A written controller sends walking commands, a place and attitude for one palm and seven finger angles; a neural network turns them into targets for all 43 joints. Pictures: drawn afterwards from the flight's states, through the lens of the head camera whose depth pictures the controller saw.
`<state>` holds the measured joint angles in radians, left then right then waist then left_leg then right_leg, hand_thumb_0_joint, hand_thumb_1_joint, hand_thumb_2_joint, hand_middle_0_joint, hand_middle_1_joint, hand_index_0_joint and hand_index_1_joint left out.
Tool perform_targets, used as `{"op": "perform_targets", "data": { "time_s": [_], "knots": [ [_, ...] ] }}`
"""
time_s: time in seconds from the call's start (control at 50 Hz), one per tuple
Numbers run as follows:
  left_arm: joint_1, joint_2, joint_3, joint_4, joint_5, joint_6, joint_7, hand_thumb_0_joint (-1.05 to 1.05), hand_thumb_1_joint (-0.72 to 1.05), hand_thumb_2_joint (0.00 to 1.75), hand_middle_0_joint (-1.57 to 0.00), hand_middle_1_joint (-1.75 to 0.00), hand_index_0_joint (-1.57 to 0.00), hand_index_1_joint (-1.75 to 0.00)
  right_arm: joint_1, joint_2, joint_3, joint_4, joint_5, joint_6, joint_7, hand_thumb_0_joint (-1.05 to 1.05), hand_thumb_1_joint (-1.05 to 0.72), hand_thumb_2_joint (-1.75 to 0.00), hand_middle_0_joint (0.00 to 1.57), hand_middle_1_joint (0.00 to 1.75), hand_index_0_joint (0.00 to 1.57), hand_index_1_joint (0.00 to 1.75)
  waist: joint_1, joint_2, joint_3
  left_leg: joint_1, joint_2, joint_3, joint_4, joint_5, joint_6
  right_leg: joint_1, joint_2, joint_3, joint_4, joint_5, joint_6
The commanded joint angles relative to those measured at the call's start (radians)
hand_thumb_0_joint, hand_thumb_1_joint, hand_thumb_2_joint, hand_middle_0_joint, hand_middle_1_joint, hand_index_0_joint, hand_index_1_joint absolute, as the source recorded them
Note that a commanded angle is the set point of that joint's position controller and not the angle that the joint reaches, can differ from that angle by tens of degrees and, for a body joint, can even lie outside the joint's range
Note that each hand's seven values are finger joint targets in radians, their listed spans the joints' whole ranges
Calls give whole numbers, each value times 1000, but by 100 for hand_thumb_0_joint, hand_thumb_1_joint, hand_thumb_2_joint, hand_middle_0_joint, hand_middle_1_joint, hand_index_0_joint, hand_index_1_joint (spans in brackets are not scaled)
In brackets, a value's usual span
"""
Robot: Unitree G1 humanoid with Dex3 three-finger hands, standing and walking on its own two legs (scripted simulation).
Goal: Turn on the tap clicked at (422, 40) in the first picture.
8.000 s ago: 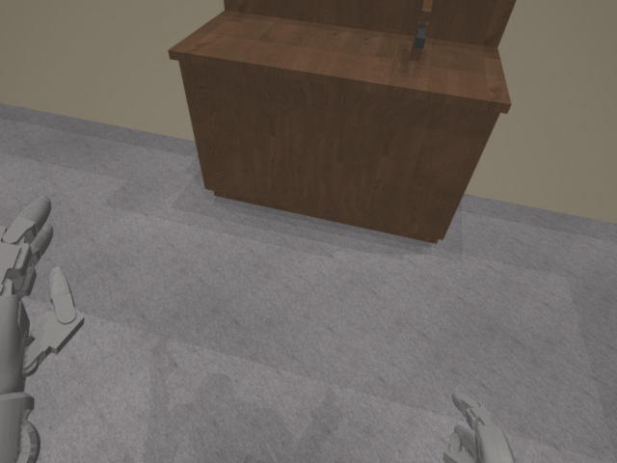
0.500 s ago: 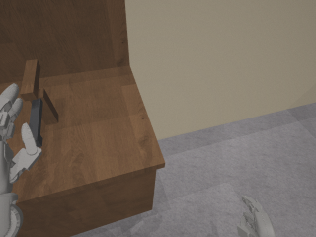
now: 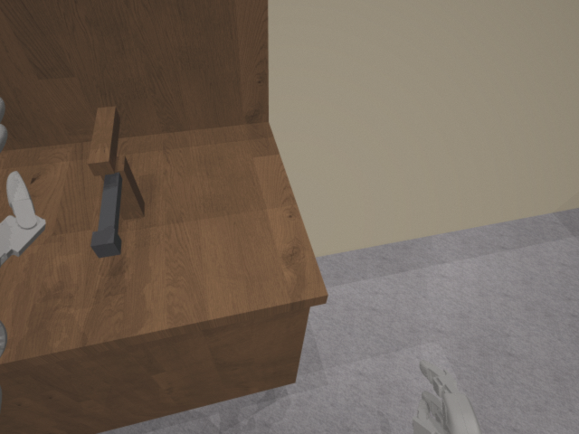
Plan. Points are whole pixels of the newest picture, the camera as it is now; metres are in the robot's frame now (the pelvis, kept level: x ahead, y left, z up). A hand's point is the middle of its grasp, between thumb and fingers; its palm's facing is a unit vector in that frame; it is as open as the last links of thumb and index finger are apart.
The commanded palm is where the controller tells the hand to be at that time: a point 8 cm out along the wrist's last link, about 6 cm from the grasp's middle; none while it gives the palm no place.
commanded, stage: come to a stop and stand still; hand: left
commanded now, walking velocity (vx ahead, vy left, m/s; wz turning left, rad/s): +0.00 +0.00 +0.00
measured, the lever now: (106, 243) +0.31 +0.29 +0.08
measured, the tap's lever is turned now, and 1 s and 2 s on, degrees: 0 0 0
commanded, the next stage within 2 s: look again from close up in 0.74 s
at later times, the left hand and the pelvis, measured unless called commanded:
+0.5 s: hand (57, 233) +0.25 +0.28 +0.18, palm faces +0.34 -0.83 -0.44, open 7.4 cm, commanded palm +0.19 +0.32 +0.18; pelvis +0.02 +0.04 +0.00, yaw -1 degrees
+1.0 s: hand (66, 243) +0.25 +0.27 +0.17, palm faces +0.34 -0.84 -0.41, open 7.4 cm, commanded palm +0.19 +0.31 +0.18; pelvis +0.03 +0.03 +0.01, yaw -1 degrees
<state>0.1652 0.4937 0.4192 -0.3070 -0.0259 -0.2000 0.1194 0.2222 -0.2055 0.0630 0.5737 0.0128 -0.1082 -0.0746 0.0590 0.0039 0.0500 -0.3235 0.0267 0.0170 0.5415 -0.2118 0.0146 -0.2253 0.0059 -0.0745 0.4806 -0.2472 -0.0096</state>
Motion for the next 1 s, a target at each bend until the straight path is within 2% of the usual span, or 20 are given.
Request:
{"op": "perform_targets", "data": {
  "time_s": [0.0,0.06,0.16,0.18,0.2,0.28,0.38,0.42,0.48,0.5,0.58,0.6,0.68,0.7,0.74,0.78,0.8,0.88,0.9,0.98],
  "knots": [
    [61,51,-11,-183,-26,-89,-14,0,90,90,-20,-30,-20,-30,-62,-144,-86,-162,5,-90,45,0,-90,-90,20,30,20,30,-19,54,-135,115,6,-33,-58,-153,2,-106,-114,172,-174,-150,-56],
    [257,6,-30,-307,-30,-88,-17,0,90,90,-20,-30,-20,-30,-74,-138,-90,-174,11,-104,60,0,-90,-90,20,30,20,30,-17,-18,-141,141,21,-26,-98,-113,4,-89,-98,139,-170,-134,-35],
    [201,114,114,-328,-12,-99,0,0,90,90,-20,-30,-20,-30,-115,-146,-88,-166,-2,-95,34,0,-90,-90,20,30,20,30,-35,-23,-69,51,60,-84,-208,-167,10,-44,-54,94,-126,-95,-8],
    [149,198,180,-348,-1,-95,12,0,90,90,-20,-30,-20,-30,-126,-158,-90,-158,-7,-83,24,0,-90,-90,20,30,20,30,-33,7,-72,46,69,-97,-220,-171,12,-31,-50,96,-107,-81,-8],
    [137,114,118,-346,-8,-97,5,0,90,90,-20,-30,-20,-30,-113,-141,-89,-160,-7,-80,21,0,-90,-90,20,30,20,30,-45,46,-74,28,76,-107,-238,-182,19,-4,-49,78,-85,-56,-8],
    [96,156,131,-434,3,-93,8,0,90,90,-20,-30,-20,-30,-116,-140,-91,-162,-6,-99,22,0,-90,-90,20,30,20,30,-31,202,-150,78,83,-123,-227,-78,21,72,-53,66,-43,51,-13],
    [251,65,73,-469,2,-84,4,0,90,90,-20,-30,-20,-30,-105,-136,-97,-145,-8,-119,42,0,-90,-90,20,30,20,30,-33,141,-232,223,78,-95,-144,263,-1,60,-56,48,-41,168,-14],
    [285,45,68,-455,-2,-82,1,0,90,90,-20,-30,-20,-30,-88,-140,-102,-141,-12,-106,47,0,-90,-90,20,30,20,30,-44,71,-222,221,86,-94,-131,319,-3,49,-58,45,-54,182,-9],
    [301,57,107,-363,-1,-62,3,0,90,90,-20,-30,-20,-30,-100,-144,-106,-130,-9,-78,42,0,-90,-90,20,30,20,30,-43,36,-184,201,89,-85,-139,315,-18,42,-59,50,-62,192,-6],
    [292,16,70,-343,-7,-63,-7,0,90,90,-20,-30,-20,-30,-90,-138,-102,-132,-14,-65,42,0,-90,-90,20,30,20,30,-51,20,-174,182,89,-85,-144,310,-17,43,-58,41,-72,193,-5],
    [220,74,108,-353,-4,-51,-7,0,90,90,-20,-30,-20,-30,-124,-133,-99,-148,-5,-44,31,0,-90,-90,20,30,20,30,-47,32,-171,193,87,-82,-156,288,-19,56,-62,53,-74,197,-4],
    [213,15,51,-361,-11,-55,-16,0,90,90,-20,-30,-20,-30,-114,-127,-95,-151,-11,-38,31,0,-90,-90,20,30,20,30,-53,31,-171,185,86,-78,-158,273,-14,59,-64,47,-85,198,-5],
    [197,69,70,-473,-3,-47,-4,0,90,90,-20,-30,-20,-30,-140,-125,-91,-167,-5,-44,28,0,-90,-90,20,30,20,30,-41,89,-217,214,76,-78,-139,333,-14,102,-69,56,-78,244,-9],
    [206,23,27,-480,-9,-51,-10,0,90,90,-20,-30,-20,-30,-128,-124,-87,-169,-12,-42,31,0,-90,-90,20,30,20,30,-45,89,-217,208,74,-73,-138,336,-8,103,-70,49,-86,255,-10],
    [223,47,47,-492,-13,-49,-5,0,90,90,-20,-30,-20,-30,-124,-121,-88,-173,-7,-46,29,0,-90,-90,20,30,20,30,-45,103,-222,204,73,-75,-127,353,-6,122,-79,54,-90,274,-10],
    [253,81,87,-466,-10,-38,7,0,90,90,-20,-30,-20,-30,-135,-123,-89,-166,-2,-42,26,0,-90,-90,20,30,20,30,-40,91,-210,191,71,-75,-129,310,-9,121,-80,65,-100,268,-11],
    [258,24,40,-441,-19,-42,-2,0,90,90,-20,-30,-20,-30,-117,-121,-86,-165,-9,-34,27,0,-90,-90,20,30,20,30,-47,69,-190,161,69,-74,-137,266,-2,120,-81,59,-117,255,-11],
    [263,74,92,-408,-19,-41,5,0,90,90,-20,-30,-20,-30,-126,-127,-94,-162,2,-28,17,0,-90,-90,20,30,20,30,-46,83,-179,162,70,-80,-151,216,-5,115,-84,69,-121,235,-12],
    [268,27,51,-392,-26,-46,-5,0,90,90,-20,-30,-20,-30,-110,-127,-93,-160,-4,-23,18,0,-90,-90,20,30,20,30,-52,65,-175,149,71,-76,-150,209,3,112,-83,60,-132,238,-10],
    [265,50,61,-373,-25,-40,-3,0,90,90,-20,-30,-20,-30,-133,-130,-93,-165,7,-26,13,0,-90,-90,20,30,20,30,-48,51,-151,145,69,-86,-172,140,2,103,-87,70,-141,194,-8]
  ]
}}
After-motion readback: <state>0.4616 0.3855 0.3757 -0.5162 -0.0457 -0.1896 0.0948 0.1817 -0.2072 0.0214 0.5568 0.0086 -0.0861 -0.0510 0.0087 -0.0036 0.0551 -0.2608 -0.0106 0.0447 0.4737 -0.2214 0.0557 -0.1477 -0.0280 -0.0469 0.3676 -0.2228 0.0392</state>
